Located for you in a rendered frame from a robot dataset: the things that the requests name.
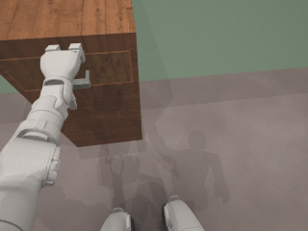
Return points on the drawer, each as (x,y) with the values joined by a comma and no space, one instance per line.
(104,67)

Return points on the handle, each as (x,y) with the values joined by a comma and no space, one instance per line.
(83,83)

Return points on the robot left forearm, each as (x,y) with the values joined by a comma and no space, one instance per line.
(46,119)

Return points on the robot right shin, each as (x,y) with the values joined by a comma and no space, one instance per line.
(173,198)

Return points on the left robot hand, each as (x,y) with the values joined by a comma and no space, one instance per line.
(63,63)

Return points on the right robot thigh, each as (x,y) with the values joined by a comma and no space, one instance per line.
(180,217)

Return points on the left robot upper arm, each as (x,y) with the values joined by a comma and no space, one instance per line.
(28,166)

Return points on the cabinet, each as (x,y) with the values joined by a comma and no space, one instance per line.
(106,113)

